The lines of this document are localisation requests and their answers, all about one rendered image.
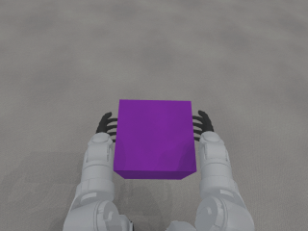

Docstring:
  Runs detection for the robot right forearm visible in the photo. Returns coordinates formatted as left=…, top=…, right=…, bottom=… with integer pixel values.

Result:
left=198, top=131, right=248, bottom=211

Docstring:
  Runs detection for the robot thigh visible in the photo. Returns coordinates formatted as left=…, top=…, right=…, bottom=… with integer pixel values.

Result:
left=120, top=217, right=133, bottom=231
left=165, top=221, right=196, bottom=231

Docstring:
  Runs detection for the robot left hand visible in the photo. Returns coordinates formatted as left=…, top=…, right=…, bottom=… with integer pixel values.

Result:
left=95, top=112, right=118, bottom=142

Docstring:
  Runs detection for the left robot thigh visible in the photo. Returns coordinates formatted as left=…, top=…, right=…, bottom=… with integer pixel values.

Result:
left=120, top=217, right=133, bottom=231

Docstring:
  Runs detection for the right robot thigh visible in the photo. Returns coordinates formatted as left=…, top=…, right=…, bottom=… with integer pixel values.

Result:
left=165, top=221, right=196, bottom=231

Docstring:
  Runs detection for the robot right hand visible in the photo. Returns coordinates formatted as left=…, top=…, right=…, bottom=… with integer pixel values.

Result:
left=192, top=110, right=215, bottom=141

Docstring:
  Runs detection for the robot left forearm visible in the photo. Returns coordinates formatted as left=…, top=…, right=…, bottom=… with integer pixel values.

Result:
left=63, top=132, right=116, bottom=231

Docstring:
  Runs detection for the robot left upper arm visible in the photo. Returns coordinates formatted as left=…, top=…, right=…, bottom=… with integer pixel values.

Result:
left=63, top=199, right=122, bottom=231

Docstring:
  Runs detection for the carton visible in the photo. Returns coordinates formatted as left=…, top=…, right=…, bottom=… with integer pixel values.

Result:
left=114, top=99, right=197, bottom=180

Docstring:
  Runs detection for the robot right upper arm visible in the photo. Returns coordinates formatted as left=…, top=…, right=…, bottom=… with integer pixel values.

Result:
left=194, top=195, right=255, bottom=231

